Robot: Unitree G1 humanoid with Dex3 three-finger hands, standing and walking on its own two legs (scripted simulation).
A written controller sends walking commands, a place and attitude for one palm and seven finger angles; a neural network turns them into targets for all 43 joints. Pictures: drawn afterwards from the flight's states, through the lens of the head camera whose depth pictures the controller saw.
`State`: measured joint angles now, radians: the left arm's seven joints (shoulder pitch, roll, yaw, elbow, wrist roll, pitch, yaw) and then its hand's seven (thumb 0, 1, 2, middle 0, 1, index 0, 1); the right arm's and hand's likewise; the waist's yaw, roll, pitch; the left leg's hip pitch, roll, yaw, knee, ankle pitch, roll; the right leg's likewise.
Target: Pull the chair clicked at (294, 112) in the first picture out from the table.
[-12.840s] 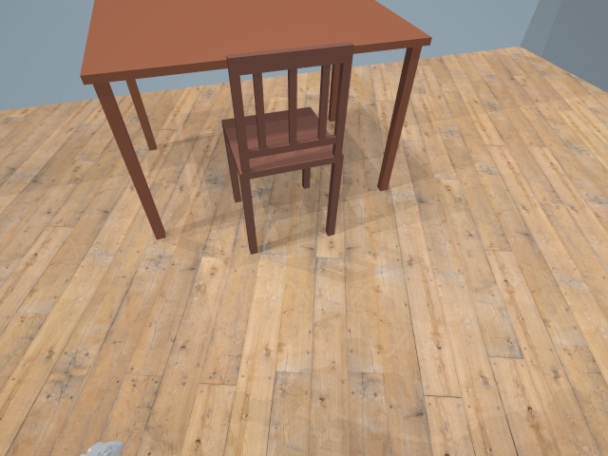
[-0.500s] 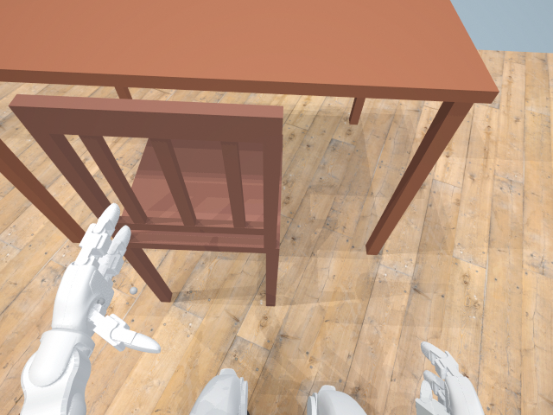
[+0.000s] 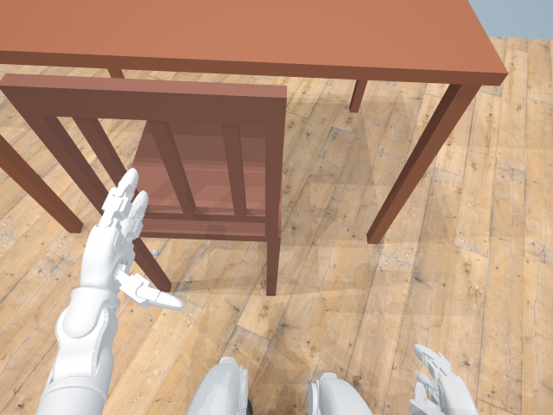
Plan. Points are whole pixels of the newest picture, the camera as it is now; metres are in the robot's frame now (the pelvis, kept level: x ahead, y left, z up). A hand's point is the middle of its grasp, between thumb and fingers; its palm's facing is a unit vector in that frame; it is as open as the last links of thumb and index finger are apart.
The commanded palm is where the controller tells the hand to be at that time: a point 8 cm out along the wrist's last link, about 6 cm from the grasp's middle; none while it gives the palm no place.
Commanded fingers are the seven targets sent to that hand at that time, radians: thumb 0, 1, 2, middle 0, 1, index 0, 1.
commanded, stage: aim the fingers beside a spindle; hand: left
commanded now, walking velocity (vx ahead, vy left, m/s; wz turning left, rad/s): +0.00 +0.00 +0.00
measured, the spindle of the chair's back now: (175, 171) +0.51 +0.20 -0.01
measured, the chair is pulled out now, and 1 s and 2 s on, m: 0.00 0.00 0.00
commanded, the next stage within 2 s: none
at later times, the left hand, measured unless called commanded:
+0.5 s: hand (172, 238) +0.36 +0.17 +0.01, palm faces -0.01 -1.00 -0.05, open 16.9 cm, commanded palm +0.34 +0.23 +0.02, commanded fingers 0.00 -0.50 0.30 -0.06 -0.08 -0.06 -0.08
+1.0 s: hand (155, 235) +0.36 +0.19 +0.02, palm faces +0.05 -1.00 -0.07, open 16.9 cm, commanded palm +0.33 +0.23 +0.01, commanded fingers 0.00 -0.50 0.30 -0.06 -0.08 -0.06 -0.08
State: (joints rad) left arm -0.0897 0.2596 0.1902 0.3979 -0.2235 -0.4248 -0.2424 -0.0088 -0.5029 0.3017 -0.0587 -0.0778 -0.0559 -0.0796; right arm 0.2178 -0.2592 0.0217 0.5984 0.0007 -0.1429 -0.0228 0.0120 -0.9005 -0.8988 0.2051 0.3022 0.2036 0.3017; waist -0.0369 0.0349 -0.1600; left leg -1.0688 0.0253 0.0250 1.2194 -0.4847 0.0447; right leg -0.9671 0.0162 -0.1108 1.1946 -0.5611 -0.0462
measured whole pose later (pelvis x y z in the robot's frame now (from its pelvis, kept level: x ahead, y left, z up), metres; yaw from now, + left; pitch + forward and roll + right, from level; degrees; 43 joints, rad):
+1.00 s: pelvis +0.00 -0.01 -0.01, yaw -1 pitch +21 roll -2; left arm -0.21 0.29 0.25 0.55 -0.19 -0.46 -0.19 -0.01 -0.50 0.30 -0.06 -0.08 -0.06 -0.08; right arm 0.22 -0.26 0.02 0.60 0.00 -0.06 -0.01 0.01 -0.90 -0.90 0.20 0.30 0.20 0.30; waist -0.05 0.02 -0.18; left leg -1.12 0.03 0.03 1.26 -0.50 0.04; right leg -1.03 0.02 -0.11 1.24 -0.58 -0.05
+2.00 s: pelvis +0.00 +0.00 -0.01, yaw -1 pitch +21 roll -3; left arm -0.16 0.24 0.16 0.45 -0.18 -0.48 -0.16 -0.01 -0.50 0.30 -0.06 -0.08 -0.06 -0.08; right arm 0.21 -0.26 0.01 0.60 -0.01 -0.06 -0.02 0.01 -0.90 -0.90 0.20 0.30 0.20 0.30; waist -0.05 0.03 -0.16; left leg -1.13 0.03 0.02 1.27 -0.51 0.05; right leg -1.03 0.02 -0.11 1.23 -0.58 -0.04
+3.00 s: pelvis +0.00 +0.01 -0.01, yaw +0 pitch +21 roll -3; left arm -0.17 0.22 0.12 0.47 -0.18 -0.45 -0.18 -0.01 -0.50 0.30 -0.06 -0.08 -0.05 -0.08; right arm 0.20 -0.26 0.02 0.60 0.00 -0.06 -0.02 0.01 -0.90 -0.90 0.21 0.30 0.20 0.30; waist -0.05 0.04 -0.16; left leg -1.14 0.02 0.02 1.27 -0.50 0.05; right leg -1.04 0.02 -0.11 1.24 -0.57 -0.04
